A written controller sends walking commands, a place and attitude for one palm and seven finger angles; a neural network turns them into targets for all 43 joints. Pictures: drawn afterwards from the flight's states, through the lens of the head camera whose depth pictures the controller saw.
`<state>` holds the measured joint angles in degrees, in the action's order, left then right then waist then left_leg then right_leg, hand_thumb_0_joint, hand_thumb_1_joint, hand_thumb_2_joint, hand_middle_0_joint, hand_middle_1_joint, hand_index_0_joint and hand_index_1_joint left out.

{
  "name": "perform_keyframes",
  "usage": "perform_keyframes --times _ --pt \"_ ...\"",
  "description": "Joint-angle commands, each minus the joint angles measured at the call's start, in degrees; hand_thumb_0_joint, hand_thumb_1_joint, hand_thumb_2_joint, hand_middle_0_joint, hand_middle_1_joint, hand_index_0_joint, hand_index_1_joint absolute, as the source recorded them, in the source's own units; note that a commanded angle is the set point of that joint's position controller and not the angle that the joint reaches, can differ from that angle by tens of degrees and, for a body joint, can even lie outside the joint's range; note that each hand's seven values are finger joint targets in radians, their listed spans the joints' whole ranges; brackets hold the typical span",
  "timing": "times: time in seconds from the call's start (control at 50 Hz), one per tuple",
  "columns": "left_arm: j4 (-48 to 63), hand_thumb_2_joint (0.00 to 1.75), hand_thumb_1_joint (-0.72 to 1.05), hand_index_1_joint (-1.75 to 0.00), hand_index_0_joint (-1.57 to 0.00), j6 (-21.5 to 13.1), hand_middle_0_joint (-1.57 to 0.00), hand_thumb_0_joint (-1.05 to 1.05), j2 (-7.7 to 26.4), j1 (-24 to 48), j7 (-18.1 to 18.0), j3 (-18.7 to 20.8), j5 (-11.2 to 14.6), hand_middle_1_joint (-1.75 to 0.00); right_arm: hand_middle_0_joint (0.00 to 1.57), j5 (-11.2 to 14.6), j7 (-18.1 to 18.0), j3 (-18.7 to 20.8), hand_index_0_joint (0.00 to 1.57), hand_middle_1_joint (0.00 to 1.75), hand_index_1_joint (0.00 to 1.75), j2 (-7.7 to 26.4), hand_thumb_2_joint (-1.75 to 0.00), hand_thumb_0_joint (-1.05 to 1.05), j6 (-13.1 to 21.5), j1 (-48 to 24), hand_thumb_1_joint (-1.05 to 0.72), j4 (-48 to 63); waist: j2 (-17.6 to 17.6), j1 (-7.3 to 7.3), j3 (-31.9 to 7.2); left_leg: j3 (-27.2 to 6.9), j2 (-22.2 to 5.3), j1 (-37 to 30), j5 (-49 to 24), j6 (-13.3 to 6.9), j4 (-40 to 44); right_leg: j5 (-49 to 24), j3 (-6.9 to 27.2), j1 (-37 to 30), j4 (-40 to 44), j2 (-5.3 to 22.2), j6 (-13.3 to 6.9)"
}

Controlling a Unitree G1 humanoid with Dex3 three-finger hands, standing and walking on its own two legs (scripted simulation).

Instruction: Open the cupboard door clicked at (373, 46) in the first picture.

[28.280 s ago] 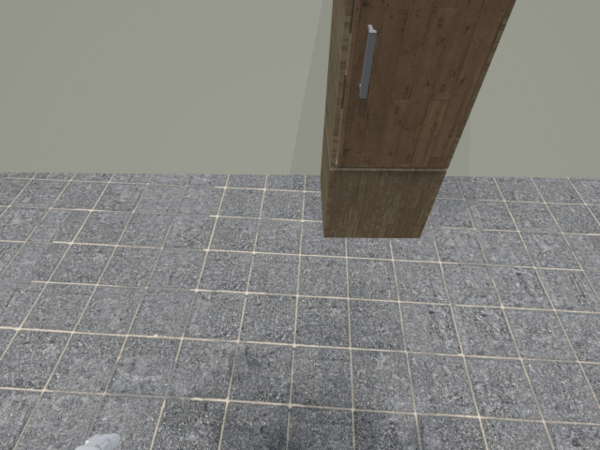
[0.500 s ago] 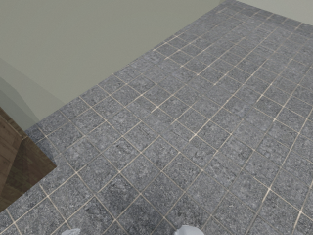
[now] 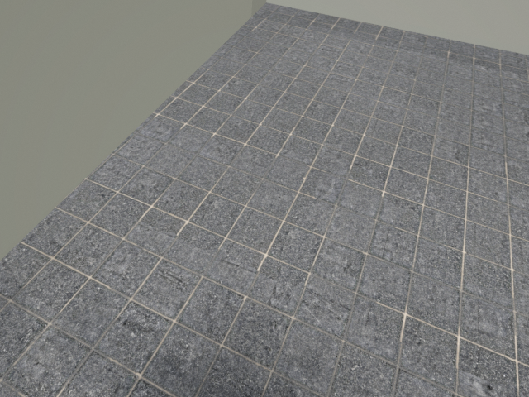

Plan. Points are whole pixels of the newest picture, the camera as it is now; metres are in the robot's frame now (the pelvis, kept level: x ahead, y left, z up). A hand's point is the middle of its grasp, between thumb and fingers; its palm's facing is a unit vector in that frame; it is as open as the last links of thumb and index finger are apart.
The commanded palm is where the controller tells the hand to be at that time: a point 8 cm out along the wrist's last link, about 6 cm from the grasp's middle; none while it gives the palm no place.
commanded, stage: walk to a spot facing it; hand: left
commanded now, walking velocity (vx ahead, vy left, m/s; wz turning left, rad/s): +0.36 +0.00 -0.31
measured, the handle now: out of the picture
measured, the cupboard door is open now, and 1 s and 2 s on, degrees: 45 45 45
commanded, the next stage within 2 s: turn to face it in 0.64 s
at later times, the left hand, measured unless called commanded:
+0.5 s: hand (197, 317) +0.28 +0.14 -0.16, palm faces -0.06 -0.98 -0.19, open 7.2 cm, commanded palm none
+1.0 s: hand (236, 225) +0.50 +0.08 -0.16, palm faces +0.04 -0.98 -0.20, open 7.2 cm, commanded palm none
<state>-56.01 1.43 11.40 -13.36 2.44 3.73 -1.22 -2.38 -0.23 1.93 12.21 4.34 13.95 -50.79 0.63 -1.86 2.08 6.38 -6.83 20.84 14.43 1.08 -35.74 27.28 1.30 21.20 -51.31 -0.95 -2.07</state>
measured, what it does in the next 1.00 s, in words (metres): walks ahead: right foot, then left foot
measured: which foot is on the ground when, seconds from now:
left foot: down 0.00-0.22, up 0.24-0.50, down 0.52-0.78, up 0.80-1.00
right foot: up 0.00-0.22, down 0.24-0.52, up 0.54-0.76, down 0.78-1.00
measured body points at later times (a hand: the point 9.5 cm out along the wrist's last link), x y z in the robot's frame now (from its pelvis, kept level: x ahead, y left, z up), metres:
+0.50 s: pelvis +0.23 -0.05 +0.01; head +0.25 -0.04 +0.46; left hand +0.29 +0.19 -0.15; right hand +0.25 -0.30 -0.13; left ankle +0.32 +0.07 -0.71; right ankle +0.17 -0.15 -0.72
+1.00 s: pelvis +0.43 -0.11 +0.01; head +0.47 -0.10 +0.46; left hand +0.50 +0.13 -0.14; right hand +0.44 -0.35 -0.14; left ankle +0.47 +0.00 -0.70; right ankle +0.39 -0.22 -0.72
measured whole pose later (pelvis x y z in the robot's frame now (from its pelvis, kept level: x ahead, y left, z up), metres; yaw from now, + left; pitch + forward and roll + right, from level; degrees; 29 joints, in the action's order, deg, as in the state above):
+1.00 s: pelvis +0.43 -0.11 +0.01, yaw +0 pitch +1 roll +1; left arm -57.5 -2.8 10.5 -11.2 -0.9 3.5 -0.9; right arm -0.7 0.6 2.5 9.5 -0.4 14.8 -60.0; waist 2.1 -1.1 3.6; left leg 7.9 -3.2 23.6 18.6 1.3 -41.0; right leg 19.2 -11.4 9.7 -29.0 5.6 0.3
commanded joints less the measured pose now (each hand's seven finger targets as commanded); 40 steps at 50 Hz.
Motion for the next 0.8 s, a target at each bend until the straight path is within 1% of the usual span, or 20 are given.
perform_keyframes --times 0.0,0.04,0.08,0.12,0.16,0.18,0.2,0.22,0.26,0.32,0.46,0.48,0.5,0.52,0.6,0.64,0.7,0.72,0.76,0.78 --pt "9.11 0.9 0.9 -0.3 -0.2 -3.82 -0.2 0.0 3.49 10.75 0.88 1.53 -0.94 -0.3 0.2 -0.49 -0.95 2.29 0.2 0.3 0.3 9.52 -0.9 0.0 0.49 11.09 -0.9 -2.02 -11.89 -1.66 4.72 -24.17 -17.66 -13.04 13.66 -8.98 26.56 -6.8 0.81 27.05 -19.62 6.67 0.58" --pt "8.15 0.9 0.9 -0.3 -0.2 -3.62 -0.2 0.0 1.62 10.47 1.58 0.52 -0.77 -0.3 0.2 -0.46 -1.14 1.73 0.2 0.3 0.3 7.48 -0.9 0.0 1.27 12.4 -0.9 -3.72 -9.86 -1.33 -0.58 -9.42 -12.54 -18.99 -10.78 -6.51 21.18 -8.91 -2.35 22.53 -9.76 6.47 1.31" --pt "8.04 0.9 0.9 -0.3 -0.2 -3.55 -0.2 0.0 0.89 11.43 1.65 -0.27 -0.24 -0.3 0.2 -0.34 -0.77 1.93 0.2 0.3 0.3 8.2 -0.9 0.0 1.05 13.12 -0.9 -4.75 -11.55 -1.8 -3.65 -0.23 -9.77 -18.12 -18.71 -4.95 18.75 -8.66 -6.53 12.52 4.78 4.56 0.94" --pt "7.08 0.9 0.9 -0.3 -0.2 -3.63 -0.2 0.0 1.08 10.54 1.57 -0.15 -0.3 -0.3 0.2 -0.16 -0.49 2.2 0.2 0.3 0.3 8.36 -0.9 0.0 0.33 12.92 -0.9 -5.43 -10.85 -1.71 -4.24 1.5 -9.56 -15.5 -15.69 -4.78 17.26 -11.59 -10.06 3.9 12.41 1.54 0.4" --pt "4.44 0.9 0.9 -0.3 -0.2 -3.71 -0.2 0.0 3.22 3.48 1.16 0.79 -0.43 -0.3 0.2 0.25 -0.35 2.16 0.2 0.3 0.3 8.17 -0.9 0.0 -0.51 11.36 -0.9 -5.58 -6.52 2.33 -5.91 3.45 -8.35 -10.62 -13.36 -3.4 10.24 -15.28 -11.59 -10.28 19.19 -0.76 -0.58" --pt "1.98 0.9 0.9 -0.3 -0.2 -4.0 -0.2 0.0 6.58 -4.53 0.55 1.98 -0.57 -0.3 0.2 0.84 -0.07 1.77 0.2 0.3 0.3 6.78 -0.9 0.0 -0.55 9.63 -0.9 -5.24 -0.56 6.61 -8.06 5.9 -5.95 -0.74 -11.06 -1.67 -0.48 -12.75 -5.72 -25.06 21.0 2.25 -2.85" --pt "-0.62 0.9 0.9 -0.3 -0.2 -4.33 -0.2 0.0 14.0 -14.61 -0.64 4.0 -0.96 -0.3 0.2 1.83 0.65 0.87 0.2 0.3 0.3 2.51 -0.9 0.0 -0.39 6.68 -0.9 -2.98 16.04 11.29 -11.79 10.42 1.5 16.24 5.79 0.81 -19.24 -6.79 17.94 -38.45 28.38 17.68 -9.31" --pt "-1.55 0.9 0.9 -0.3 -0.2 -3.93 -0.2 0.0 16.95 -17.29 -1.19 4.46 0.46 -0.3 0.2 1.71 0.44 1.09 0.2 0.3 0.3 3.08 -0.9 0.0 -0.39 1.32 -0.9 -0.39 16.88 12.7 -9.0 1.77 2.75 24.11 22.77 0.57 -32.59 -9.67 30.68 -36.59 36.4 25.61 -14.09" --pt "0.09 0.9 0.9 -0.3 -0.2 -3.61 -0.2 0.0 11.31 -8.6 -2.33 2.97 0.39 -0.3 0.2 1.15 0.18 1.99 0.2 0.3 0.3 3.67 -0.9 0.0 -0.68 -1.66 -0.9 -1.31 13.16 7.63 -1.16 -5.04 -2.54 25.3 14.34 0.69 -34.67 -8.7 23.01 -23.05 36.62 21.68 -12.78" --pt "1.81 0.9 0.9 -0.3 -0.2 -4.51 -0.2 0.0 7.19 -0.65 -2.8 1.81 -0.33 -0.3 0.2 0.71 0.82 1.88 0.2 0.3 0.3 0.83 -0.9 0.0 -2.24 3.12 -0.9 -4.96 9.74 1.47 -0.85 -4.31 -3.37 9.74 9.01 0.89 -21.53 -13.05 9.87 -7.28 38.24 17.42 -9.65" --pt "-0.25 0.9 0.9 -0.3 -0.2 -4.77 -0.2 0.0 7.16 -0.46 -1.61 1.89 0.32 -0.3 0.2 0.46 1.13 2.11 0.2 0.3 0.3 2.83 -0.9 0.0 -0.75 9.49 -0.9 -7.2 -1.32 -2.58 -1.1 1.21 2.17 -14.48 -3.04 0.1 6.86 -6.91 1.96 -0.63 28.02 9.62 -5.39" --pt "0.71 0.9 0.9 -0.3 -0.2 -4.63 -0.2 0.0 4.59 -0.83 -1.36 1.33 0.31 -0.3 0.2 0.01 0.48 3.14 0.2 0.3 0.3 7.32 -0.9 0.0 -0.32 15.42 -0.9 -8.67 -11.42 -4.98 -3.64 -11.45 -5.42 -21.93 5.14 -3.53 12.37 -7.02 -1.33 6.13 14.07 5.05 -2.95" --pt "2.06 0.9 0.9 -0.3 -0.2 -4.59 -0.2 0.0 1.81 -1.0 -1.14 0.28 0.51 -0.3 0.2 -0.69 -0.14 4.29 0.2 0.3 0.3 12.68 -0.9 0.0 -0.42 21.35 -0.9 -9.36 -21.7 -6.59 -5.34 -30.57 -18.9 -27.65 12.39 -10.0 20.69 3.4 -7.35 16.49 -4.55 -0.84 -0.39" --pt "4.35 0.9 0.9 -0.3 -0.2 -5.13 -0.2 0.0 3.34 3.86 -0.96 0.53 0.14 -0.3 0.2 -0.57 -0.53 4.14 0.2 0.3 0.3 12.78 -0.9 0.0 -0.96 22.19 -0.9 -8.84 -13.62 -7.33 -3.04 -37.62 -22.24 -24.63 16.03 -14.32 24.18 4.58 -1.94 21.02 -14.42 1.28 -0.74" --pt "3.05 0.9 0.9 -0.3 -0.2 -4.4 -0.2 0.0 2.53 4.94 0.04 0.7 -0.5 -0.3 0.2 -0.15 -0.88 2.26 0.2 0.3 0.3 6.52 -0.9 0.0 0.31 9.3 -0.9 -6.47 -11.42 -0.13 2.26 -17.86 -14.44 -11.2 2.48 -9.14 24.28 -6.36 -0.38 18.62 -11.39 7.96 0.97" --pt "2.52 0.9 0.9 -0.3 -0.2 -4.06 -0.2 0.0 1.13 4.67 0.35 -0.04 -0.15 -0.3 0.2 -0.23 -0.73 2.25 0.2 0.3 0.3 6.91 -0.9 0.0 0.43 8.56 -0.9 -6.79 -9.33 0.05 -2.4 -7.7 -11.01 -11.05 -8.74 -8.01 21.07 -6.32 -4.17 7.83 4.89 6.79 1.49" --pt "-0.5 0.9 0.9 -0.3 -0.2 -4.33 -0.2 0.0 2.1 -2.44 0.06 0.3 -0.21 -0.3 0.2 0.48 -0.26 2.59 0.2 0.3 0.3 7.14 -0.9 0.0 -1.0 5.93 -0.9 -7.32 -3.42 2.96 -4.57 -2.63 -6.35 -3.46 2.75 -4.62 13.55 -14.47 -9.85 -11.12 19.18 1.85 1.68" --pt "-1.76 0.9 0.9 -0.3 -0.2 -4.4 -0.2 0.0 4.34 -6.52 -0.4 1.03 -0.31 -0.3 0.2 0.86 -0.09 2.32 0.2 0.3 0.3 5.79 -0.9 0.0 -1.37 4.73 -0.9 -7.07 0.9 5.09 -4.23 0.01 -2.79 2.39 8.85 -2.65 8.04 -12.62 -5.74 -18.03 23.04 4.0 0.86" --pt "-3.05 0.9 0.9 -0.3 -0.2 -4.31 -0.2 0.0 13.69 -13.34 -1.68 2.72 -0.17 -0.3 0.2 1.47 0.42 1.34 0.2 0.3 0.3 1.34 -0.9 0.0 -2.17 2.19 -0.9 -4.03 19.26 8.67 -3.56 1.88 4.78 16.68 23.93 -0.07 -16.14 -3.8 21.89 -24.16 39.56 25.62 -8.11" --pt "-2.71 0.9 0.9 -0.3 -0.2 -4.08 -0.2 0.0 13.04 -12.38 -2.17 2.56 -0.25 -0.3 0.2 1.44 0.25 1.63 0.2 0.3 0.3 1.87 -0.9 0.0 -2.18 -0.03 -0.9 -3.68 16.01 8.42 -1.3 -2.02 3.18 17.4 22.1 -0.55 -23.62 -5.56 22.38 -21.02 39.47 26.34 -10.54"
